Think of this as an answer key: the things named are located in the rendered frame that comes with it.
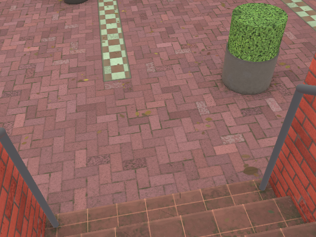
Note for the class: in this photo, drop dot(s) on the stairs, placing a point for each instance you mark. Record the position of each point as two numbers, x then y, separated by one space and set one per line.
233 210

